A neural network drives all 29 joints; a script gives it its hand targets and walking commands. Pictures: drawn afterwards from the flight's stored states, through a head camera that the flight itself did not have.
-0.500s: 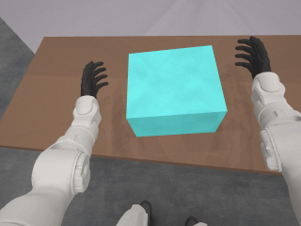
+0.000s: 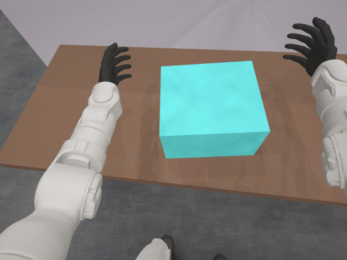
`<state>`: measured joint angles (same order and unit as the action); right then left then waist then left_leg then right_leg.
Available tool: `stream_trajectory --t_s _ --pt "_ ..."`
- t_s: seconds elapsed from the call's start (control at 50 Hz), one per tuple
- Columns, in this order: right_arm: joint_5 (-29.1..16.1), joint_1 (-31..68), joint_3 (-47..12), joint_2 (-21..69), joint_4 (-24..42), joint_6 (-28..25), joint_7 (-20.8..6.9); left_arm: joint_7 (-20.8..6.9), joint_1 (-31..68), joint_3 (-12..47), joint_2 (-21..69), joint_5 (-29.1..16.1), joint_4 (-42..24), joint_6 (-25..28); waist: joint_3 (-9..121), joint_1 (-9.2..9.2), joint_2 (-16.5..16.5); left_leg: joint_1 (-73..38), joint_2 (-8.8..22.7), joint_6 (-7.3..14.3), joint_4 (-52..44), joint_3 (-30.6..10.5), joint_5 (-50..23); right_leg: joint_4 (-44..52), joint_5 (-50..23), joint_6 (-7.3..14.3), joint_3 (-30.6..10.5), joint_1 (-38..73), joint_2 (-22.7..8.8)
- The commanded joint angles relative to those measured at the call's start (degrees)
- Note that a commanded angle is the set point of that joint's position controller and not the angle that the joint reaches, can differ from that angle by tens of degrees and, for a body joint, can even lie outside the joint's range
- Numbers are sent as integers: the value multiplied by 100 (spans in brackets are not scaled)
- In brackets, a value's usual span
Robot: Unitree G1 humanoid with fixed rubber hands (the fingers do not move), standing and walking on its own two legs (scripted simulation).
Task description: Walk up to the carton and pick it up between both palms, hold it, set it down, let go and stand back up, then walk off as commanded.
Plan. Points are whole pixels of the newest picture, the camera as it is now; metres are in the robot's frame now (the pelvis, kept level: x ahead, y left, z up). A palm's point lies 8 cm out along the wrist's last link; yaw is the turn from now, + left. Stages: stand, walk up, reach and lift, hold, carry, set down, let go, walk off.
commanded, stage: set down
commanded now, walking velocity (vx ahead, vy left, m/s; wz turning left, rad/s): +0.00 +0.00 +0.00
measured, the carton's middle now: (207, 111) +0.51 +0.03 -0.06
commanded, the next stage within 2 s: none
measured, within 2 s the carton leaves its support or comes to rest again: neither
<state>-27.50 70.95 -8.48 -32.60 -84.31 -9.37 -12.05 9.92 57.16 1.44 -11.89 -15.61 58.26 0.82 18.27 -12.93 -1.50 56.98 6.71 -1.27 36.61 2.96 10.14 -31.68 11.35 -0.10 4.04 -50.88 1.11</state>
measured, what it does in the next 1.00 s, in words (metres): stands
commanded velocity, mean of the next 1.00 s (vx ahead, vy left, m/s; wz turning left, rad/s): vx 0.00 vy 0.00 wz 0.00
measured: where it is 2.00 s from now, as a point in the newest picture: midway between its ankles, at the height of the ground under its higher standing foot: outside the picture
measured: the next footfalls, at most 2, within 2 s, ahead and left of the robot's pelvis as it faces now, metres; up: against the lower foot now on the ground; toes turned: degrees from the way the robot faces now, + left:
none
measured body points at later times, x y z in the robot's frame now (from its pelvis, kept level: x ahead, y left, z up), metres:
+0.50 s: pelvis +0.00 -0.04 +0.01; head +0.06 -0.01 +0.46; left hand +0.36 +0.27 +0.05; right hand +0.49 -0.20 +0.12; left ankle +0.04 +0.13 -0.71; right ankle +0.01 -0.13 -0.71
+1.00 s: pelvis +0.01 -0.02 +0.03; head +0.06 +0.00 +0.47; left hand +0.34 +0.23 +0.04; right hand +0.43 -0.24 +0.07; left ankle +0.04 +0.13 -0.71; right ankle +0.01 -0.13 -0.71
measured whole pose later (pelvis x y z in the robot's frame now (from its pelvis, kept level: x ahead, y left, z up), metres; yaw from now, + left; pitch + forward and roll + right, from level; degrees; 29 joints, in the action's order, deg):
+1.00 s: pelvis +0.01 -0.02 +0.03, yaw +1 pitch +10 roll -1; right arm -31.5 37.5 -16.4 -30.0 -72.3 -18.0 -13.5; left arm 8.3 25.3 -4.0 -7.1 -6.9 44.1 7.4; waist 4.7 -8.2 2.6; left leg 28.4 5.8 -2.4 27.3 4.0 9.1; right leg -27.6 12.8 1.3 2.6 -25.3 0.9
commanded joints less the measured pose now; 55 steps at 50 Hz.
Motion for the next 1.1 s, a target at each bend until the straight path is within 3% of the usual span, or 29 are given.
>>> stream_trajectory --t_s 0.0,0.02,0.04,0.06,0.12,0.14,0.18,0.2,0.26,0.32,0.36,0.42,0.44,0.48,0.5,0.52,0.54,0.6,0.62,0.66,0.7,0.8,0.84,0.86,0.9,0.94,0.96,1.02,1.08 --pt "122 2452 -64 -1415 661 244 30 54 2012 -509 -570 340 -756 -483 3685 56 818 -4109 -333 -453 -160 -101 -3584 408 -2074 -22 -127 2042 547" --pt "73 2199 -50 -1497 752 340 14 2 1957 -530 -643 312 -1019 -562 3651 220 904 -4196 -374 -385 -292 -112 -3321 422 -2077 -68 -45 2327 576" --pt "-78 2215 -398 -1258 979 359 49 -100 1470 -437 -399 265 -707 -605 3176 73 1481 -3725 -364 -245 -384 -50 -3270 335 -2360 -83 -134 2822 533" --pt "-126 2357 -419 -1180 991 398 39 -96 1964 -360 -502 123 -912 -618 3218 167 1419 -3580 -384 -233 -470 -94 -3215 268 -2488 -126 -178 2946 488" --pt "-374 1003 -1171 -629 364 535 13 -373 773 -530 -370 382 -74 -614 1699 164 1861 -3105 -476 -21 -819 -106 -2483 401 -2775 -243 -461 4100 265" --pt "-457 1447 -1268 -627 705 429 1 -443 835 -720 -493 453 -286 -478 1739 -62 1895 -2679 -500 28 -952 -29 -2356 310 -2922 -277 -580 4607 200" --pt "-506 1323 -1125 -607 720 338 31 -497 877 -747 -691 494 -88 -360 1140 -118 1490 -2428 -557 149 -1026 -19 -1858 313 -2300 -304 -600 4385 122" --pt "-505 623 -1129 -451 405 248 32 -552 382 -502 -353 548 -8 -311 763 241 1382 -2521 -543 98 -1089 -110 -1740 440 -2157 -274 -574 4458 65" --pt "-509 -28 -1102 -408 749 -69 53 -542 -50 -680 -461 711 -236 70 752 190 1045 -2773 -593 -11 -1069 -86 -1610 520 -1914 -252 -707 4396 -34" --pt "-362 626 -464 -400 968 -240 155 -400 883 -663 -1083 574 -416 374 864 411 498 -2474 -667 -5 -933 10 -622 660 -696 -254 -667 3735 -39" --pt "-337 1575 29 -632 1594 -301 204 -133 2279 -632 -1676 216 -1019 555 1731 246 82 -2427 -668 -33 -803 188 -243 775 524 -100 -648 3160 79" --pt "-98 683 278 -676 1125 -128 133 104 2017 60 -1122 -134 -1539 624 2217 625 -295 -3104 -481 -240 -607 -27 51 623 758 39 -363 2308 142" --pt "-244 950 115 -537 1253 -77 103 112 2072 32 -1169 -194 -1516 605 2315 444 -424 -3180 -484 -243 -597 88 -80 689 894 78 -394 2299 170" --pt "-182 -275 -59 -544 1055 -84 164 -82 565 208 -469 -44 -1291 513 2389 784 22 -3480 -417 -167 -590 -66 -799 525 -209 22 -418 2750 86" --pt "-217 166 -210 -595 1265 -131 149 -155 833 127 -706 8 -1187 523 2634 579 -21 -3371 -492 -197 -430 57 -1200 393 -684 -28 -431 2805 79" --pt "-180 -837 -443 -403 883 -220 193 -302 -301 -48 -233 312 -1039 518 2503 749 247 -3489 -505 -120 -570 -14 -1681 415 -1477 -88 -421 3432 64" --pt "-286 -121 -350 -567 1374 -279 240 -365 223 -189 -635 309 -1173 493 2654 547 47 -3438 -533 -173 -530 38 -1822 320 -1730 -147 -484 3454 49" --pt "-57 -481 -122 -845 1726 -730 380 -594 -650 -585 -516 814 -1284 534 1989 701 330 -3402 -642 -180 -699 -75 -2501 263 -2994 -281 -443 4250 33" --pt "19 -999 -90 -705 1761 -911 414 -578 -1314 -1028 -476 1147 -1345 637 2071 561 440 -3345 -682 -165 -761 -40 -2896 233 -3530 -297 -467 4669 88" --pt "38 -572 193 -982 1878 -1064 415 -436 -680 -992 -625 1033 -1791 722 2114 660 233 -3827 -702 -311 -726 -190 -2693 353 -2758 -321 -256 3893 173" --pt "-60 -1145 150 -926 1829 -1188 242 -313 -1544 -835 -147 1139 -2175 751 1617 661 265 -4663 -585 -369 -698 -228 -3131 575 -2232 -97 -178 3446 389" --pt "-298 -1027 -385 -707 2247 -995 11 -206 -1466 -750 -30 725 -1936 678 899 339 1315 -4133 -542 -36 -1049 -148 -1738 844 -813 -92 -283 3252 338" --pt "-337 -1346 -640 -475 2121 -929 -48 -238 -1628 -628 -49 610 -1781 762 730 406 1455 -3855 -584 83 -976 -74 -1447 815 -574 -33 -393 3438 272" --pt "-473 -1250 -602 -581 1842 -897 -143 -146 -1421 -439 47 574 -2073 802 567 393 908 -3960 -578 -26 -1002 -162 -1119 765 -182 20 -399 3066 261" --pt "-518 -2153 -907 -147 1573 -944 -216 -157 -2377 -576 287 876 -1829 786 284 221 770 -4094 -575 43 -905 -137 -1083 737 -217 77 -566 3218 160" --pt "-356 -2291 -520 -416 1485 -1141 -204 -110 -2357 -543 376 1037 -2194 889 552 503 418 -4254 -551 -14 -952 -173 -1196 731 -370 98 -455 3200 227" --pt "-399 -2443 -620 -306 1796 -1257 -160 -125 -2585 -704 216 1087 -2241 962 722 296 359 -4247 -571 -33 -858 -69 -1418 689 -670 77 -557 3373 142" --pt "-164 -2119 118 -554 2189 -1580 9 41 -1903 -609 -88 1004 -2795 1176 1133 636 -38 -4232 -668 -176 -673 -71 -1532 770 -622 119 -423 2993 206" --pt "-66 -1799 433 -677 2523 -1687 32 140 -1566 -498 -195 980 -3023 1263 1435 653 -328 -4277 -666 -277 -557 -125 -1041 641 -149 161 -441 2630 216"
